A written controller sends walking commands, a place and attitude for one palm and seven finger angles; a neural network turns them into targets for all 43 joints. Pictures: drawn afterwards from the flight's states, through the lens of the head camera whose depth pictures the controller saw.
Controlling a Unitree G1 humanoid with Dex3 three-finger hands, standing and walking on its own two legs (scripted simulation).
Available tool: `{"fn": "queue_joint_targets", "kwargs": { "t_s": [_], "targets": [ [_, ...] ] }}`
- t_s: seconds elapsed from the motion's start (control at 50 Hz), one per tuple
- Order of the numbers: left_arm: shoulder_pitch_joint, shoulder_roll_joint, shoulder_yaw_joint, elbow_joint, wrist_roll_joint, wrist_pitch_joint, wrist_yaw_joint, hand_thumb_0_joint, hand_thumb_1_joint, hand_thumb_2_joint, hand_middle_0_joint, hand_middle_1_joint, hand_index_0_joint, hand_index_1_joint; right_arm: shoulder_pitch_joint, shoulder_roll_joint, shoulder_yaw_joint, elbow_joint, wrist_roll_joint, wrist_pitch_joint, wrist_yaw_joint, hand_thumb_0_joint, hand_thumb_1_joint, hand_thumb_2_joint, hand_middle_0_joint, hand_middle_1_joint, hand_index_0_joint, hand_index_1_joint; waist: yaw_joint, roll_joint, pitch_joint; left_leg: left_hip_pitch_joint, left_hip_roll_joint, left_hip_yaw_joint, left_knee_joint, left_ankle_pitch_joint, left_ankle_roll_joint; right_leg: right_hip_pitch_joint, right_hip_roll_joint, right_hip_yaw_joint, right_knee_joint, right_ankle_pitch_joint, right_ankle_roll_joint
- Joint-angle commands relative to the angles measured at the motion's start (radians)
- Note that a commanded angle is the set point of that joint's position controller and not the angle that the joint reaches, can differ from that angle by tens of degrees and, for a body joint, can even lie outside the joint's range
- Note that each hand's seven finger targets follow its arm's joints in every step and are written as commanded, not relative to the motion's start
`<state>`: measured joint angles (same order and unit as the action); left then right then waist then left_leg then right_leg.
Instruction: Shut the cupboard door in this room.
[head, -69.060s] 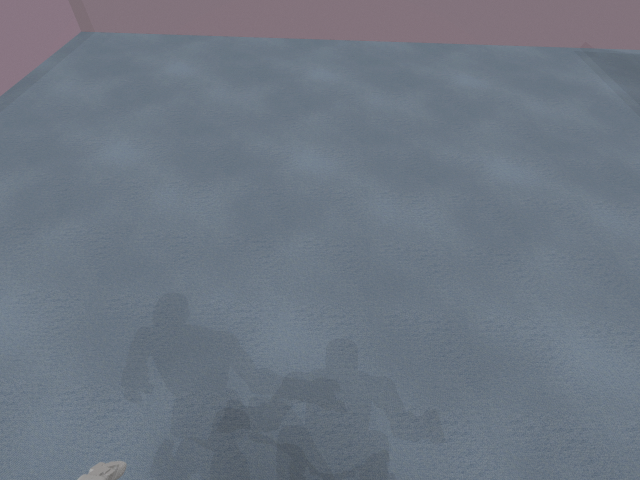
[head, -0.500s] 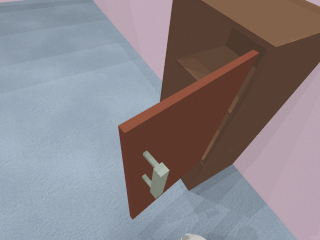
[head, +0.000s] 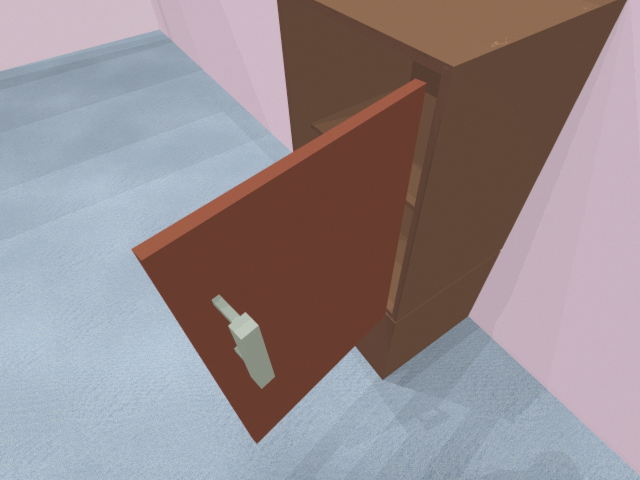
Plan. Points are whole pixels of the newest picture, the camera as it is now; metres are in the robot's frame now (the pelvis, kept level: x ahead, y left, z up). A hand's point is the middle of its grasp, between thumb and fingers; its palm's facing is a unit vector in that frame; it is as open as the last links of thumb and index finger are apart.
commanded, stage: come to a stop and stand still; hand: left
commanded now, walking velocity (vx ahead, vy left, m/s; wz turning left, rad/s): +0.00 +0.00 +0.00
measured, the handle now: (243, 342) +0.26 +0.10 +0.06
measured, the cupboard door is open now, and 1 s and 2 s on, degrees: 100 100 100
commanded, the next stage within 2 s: look again from close up in 0.30 s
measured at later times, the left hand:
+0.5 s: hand out of the picture +0.00 +0.15 -0.18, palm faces +0.03 -0.99 -0.17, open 7.3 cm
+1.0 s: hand out of the picture +0.04 +0.23 -0.18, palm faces -0.01 -0.97 -0.24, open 7.4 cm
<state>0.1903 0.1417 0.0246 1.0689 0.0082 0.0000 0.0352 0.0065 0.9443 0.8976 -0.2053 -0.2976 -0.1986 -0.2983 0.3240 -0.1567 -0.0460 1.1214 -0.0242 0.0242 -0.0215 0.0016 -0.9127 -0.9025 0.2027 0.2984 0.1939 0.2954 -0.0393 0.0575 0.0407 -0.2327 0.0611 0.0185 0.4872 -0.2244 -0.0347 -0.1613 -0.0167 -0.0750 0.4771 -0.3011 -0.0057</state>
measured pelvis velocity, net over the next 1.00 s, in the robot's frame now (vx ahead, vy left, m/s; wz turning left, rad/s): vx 0.02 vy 0.04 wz -0.03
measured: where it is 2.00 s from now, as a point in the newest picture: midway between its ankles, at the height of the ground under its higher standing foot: outside the picture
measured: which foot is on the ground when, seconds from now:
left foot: down 0.00-1.00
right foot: down 0.00-1.00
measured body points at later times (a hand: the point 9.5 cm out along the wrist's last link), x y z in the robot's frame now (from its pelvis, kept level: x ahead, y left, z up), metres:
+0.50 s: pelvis +0.02 +0.00 +0.00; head +0.05 +0.00 +0.45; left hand +0.00 +0.20 -0.16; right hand +0.04 -0.23 -0.16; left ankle +0.02 +0.13 -0.74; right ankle -0.03 -0.11 -0.74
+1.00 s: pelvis +0.02 +0.04 +0.00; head +0.03 +0.04 +0.45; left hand +0.04 +0.28 -0.16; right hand +0.05 -0.20 -0.16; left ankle +0.02 +0.13 -0.74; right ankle -0.03 -0.11 -0.74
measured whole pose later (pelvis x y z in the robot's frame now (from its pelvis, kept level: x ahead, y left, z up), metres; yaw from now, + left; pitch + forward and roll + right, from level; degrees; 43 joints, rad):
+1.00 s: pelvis +0.02 +0.04 +0.00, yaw -2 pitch -1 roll +0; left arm 0.27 0.20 0.00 1.06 0.02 0.01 0.04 0.01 0.91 0.90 -0.20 -0.30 -0.20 -0.30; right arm 0.24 -0.18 0.01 1.04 -0.02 -0.01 -0.02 0.00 -0.93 -0.90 0.20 0.30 0.20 0.30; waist 0.01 0.00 0.03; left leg -0.23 -0.01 0.06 0.53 -0.29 0.03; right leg -0.16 -0.07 -0.02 0.51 -0.34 0.05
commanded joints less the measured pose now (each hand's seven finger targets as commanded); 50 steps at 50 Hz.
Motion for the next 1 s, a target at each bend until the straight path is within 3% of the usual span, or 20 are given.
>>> {"fn": "queue_joint_targets", "kwargs": {
  "t_s": [0.0,0.02,0.08,0.28,0.36,0.38,0.4,0.42,0.44,0.46,0.5,0.52,0.54,0.56,0.62,0.78,0.98],
  "targets": [
    [0.057,0.104,0.014,-0.027,-0.007,-0.008,-0.001,0.000,0.900,0.900,-0.200,-0.300,-0.200,-0.300,0.057,-0.040,0.005,-0.012,0.001,-0.022,-0.006,0.000,-0.900,-0.900,0.200,0.300,0.200,0.300,0.024,-0.134,0.062,0.057,0.027,-0.016,-0.059,0.079,0.006,-0.132,-0.129,0.111,-0.192,-0.011,-0.026],
    [0.064,0.101,0.013,-0.023,-0.005,-0.007,-0.002,0.000,0.900,0.900,-0.200,-0.300,-0.200,-0.300,0.051,-0.033,0.006,-0.010,0.001,-0.024,-0.006,0.000,-0.900,-0.900,0.200,0.300,0.200,0.300,0.030,-0.095,0.080,0.047,0.028,-0.021,-0.070,0.091,0.009,-0.129,-0.119,0.104,-0.193,-0.024,-0.020],
    [0.090,0.098,0.015,-0.018,-0.008,-0.010,-0.002,0.000,0.900,0.900,-0.200,-0.300,-0.200,-0.300,0.052,-0.033,0.009,-0.009,0.003,-0.030,-0.010,0.000,-0.900,-0.900,0.200,0.300,0.200,0.300,0.034,-0.060,0.061,0.049,0.037,-0.023,-0.081,0.131,0.012,-0.085,-0.110,0.097,-0.170,0.066,-0.016],
    [0.141,0.089,0.013,-0.003,-0.005,-0.020,0.001,0.000,0.900,0.900,-0.200,-0.300,-0.200,-0.300,0.034,-0.038,0.009,-0.012,0.010,-0.035,-0.018,0.000,-0.900,-0.900,0.200,0.300,0.200,0.300,0.033,-0.068,-0.001,0.106,0.046,-0.016,-0.074,0.195,0.015,-0.026,-0.111,0.079,-0.143,0.254,-0.012],
    [0.155,0.078,0.010,0.008,-0.003,-0.019,0.003,0.000,0.900,0.900,-0.200,-0.300,-0.200,-0.300,0.021,-0.041,0.012,-0.011,0.012,-0.037,-0.021,0.000,-0.900,-0.900,0.200,0.300,0.200,0.300,0.034,-0.073,0.020,0.107,0.047,-0.018,-0.083,0.201,0.018,-0.026,-0.108,0.074,-0.142,0.263,-0.008],
    [0.263,0.121,0.010,0.050,0.017,-0.054,0.044,0.000,0.900,0.900,-0.200,-0.300,-0.200,-0.300,-0.115,-0.092,0.011,-0.082,0.023,-0.052,-0.009,0.000,-0.900,-0.900,0.200,0.300,0.200,0.300,0.089,-0.159,0.012,0.005,0.042,0.030,0.185,0.190,0.009,-0.018,-0.165,0.194,-0.129,0.858,0.030],
    [0.218,0.154,0.014,0.000,0.016,-0.065,0.038,0.000,0.900,0.900,-0.200,-0.300,-0.200,-0.300,-0.055,-0.032,0.018,-0.132,0.018,-0.044,0.000,0.000,-0.900,-0.900,0.200,0.300,0.200,0.300,0.024,-0.168,-0.038,-0.092,-0.001,0.000,0.179,-0.124,0.034,0.085,-0.217,0.186,-0.067,0.949,-0.024],
    [0.203,0.154,0.015,-0.009,0.017,-0.075,0.034,0.000,0.900,0.900,-0.200,-0.300,-0.200,-0.300,-0.061,-0.021,0.024,-0.127,0.012,-0.042,0.007,0.000,-0.900,-0.900,0.200,0.300,0.200,0.300,0.039,-0.150,-0.094,-0.084,-0.002,0.013,0.173,-0.128,0.043,0.118,-0.224,0.167,-0.042,0.965,-0.059],
    [0.190,0.149,0.011,-0.022,0.017,-0.071,0.030,0.000,0.900,0.900,-0.200,-0.300,-0.200,-0.300,-0.029,-0.030,0.022,-0.133,0.015,-0.044,0.005,0.000,-0.900,-0.900,0.200,0.300,0.200,0.300,0.020,-0.146,-0.118,-0.052,-0.013,0.020,0.119,-0.107,0.042,0.108,-0.196,0.135,-0.014,0.839,-0.075],
    [0.178,0.135,0.005,-0.025,0.012,-0.066,0.028,0.000,0.900,0.900,-0.200,-0.300,-0.200,-0.300,-0.013,-0.038,0.025,-0.125,0.015,-0.048,0.005,0.000,-0.900,-0.900,0.200,0.300,0.200,0.300,0.012,-0.130,-0.116,-0.002,-0.017,0.021,0.044,-0.016,0.042,0.078,-0.161,0.116,0.012,0.712,-0.068],
    [0.193,0.094,-0.005,-0.030,0.007,-0.048,0.026,0.000,0.900,0.900,-0.200,-0.300,-0.200,-0.300,0.007,-0.092,0.022,-0.121,0.011,-0.056,-0.003,0.000,-0.900,-0.900,0.200,0.300,0.200,0.300,0.022,-0.035,-0.075,0.048,0.048,-0.034,0.030,0.253,0.067,-0.023,-0.086,0.089,0.023,0.377,-0.036],
    [0.200,0.084,-0.007,-0.026,0.007,-0.037,0.026,0.000,0.900,0.900,-0.200,-0.300,-0.200,-0.300,-0.003,-0.097,0.024,-0.120,0.011,-0.057,-0.006,0.000,-0.900,-0.900,0.200,0.300,0.200,0.300,0.032,0.075,-0.040,0.029,0.061,-0.045,0.029,0.314,0.078,-0.033,-0.072,0.068,0.015,0.247,-0.029],
    [0.200,0.097,-0.008,-0.024,0.008,-0.028,0.023,0.000,0.900,0.900,-0.200,-0.300,-0.200,-0.300,-0.020,-0.102,0.027,-0.126,0.011,-0.051,-0.007,0.000,-0.900,-0.900,0.200,0.300,0.200,0.300,0.036,0.090,0.004,0.001,0.063,-0.061,0.013,0.290,0.083,-0.049,-0.057,0.066,0.008,0.149,-0.027],
    [0.202,0.096,-0.009,-0.022,0.009,-0.023,0.020,0.000,0.900,0.900,-0.200,-0.300,-0.200,-0.300,-0.031,-0.103,0.027,-0.136,0.011,-0.049,-0.009,0.000,-0.900,-0.900,0.200,0.300,0.200,0.300,0.040,0.048,0.024,-0.016,0.061,-0.065,0.004,0.252,0.086,-0.055,-0.052,0.068,-0.003,0.116,-0.026],
    [0.187,0.097,-0.015,-0.027,0.008,-0.018,0.013,0.000,0.900,0.900,-0.200,-0.300,-0.200,-0.300,-0.038,-0.112,0.028,-0.146,0.012,-0.047,-0.008,0.000,-0.900,-0.900,0.200,0.300,0.200,0.300,0.039,-0.034,0.032,-0.024,0.049,-0.066,-0.024,0.158,0.087,-0.053,-0.058,0.069,-0.019,0.106,-0.020],
    [0.158,0.126,-0.015,-0.046,0.008,-0.005,0.004,0.000,0.900,0.900,-0.200,-0.300,-0.200,-0.300,-0.054,-0.135,0.030,-0.146,0.008,-0.049,-0.003,0.000,-0.900,-0.900,0.200,0.300,0.200,0.300,0.048,-0.023,0.026,-0.022,0.046,-0.083,-0.086,0.108,0.095,-0.049,-0.063,0.060,-0.020,0.053,-0.006],
    [0.142,0.150,-0.012,-0.031,0.005,-0.003,0.001,0.000,0.900,0.900,-0.200,-0.300,-0.200,-0.300,-0.035,-0.141,0.037,-0.109,0.010,-0.050,-0.003,0.000,-0.900,-0.900,0.200,0.300,0.200,0.300,0.047,-0.046,-0.017,0.020,0.045,-0.074,-0.079,0.198,0.094,-0.008,-0.078,0.040,-0.012,0.100,0.001]
  ]
}}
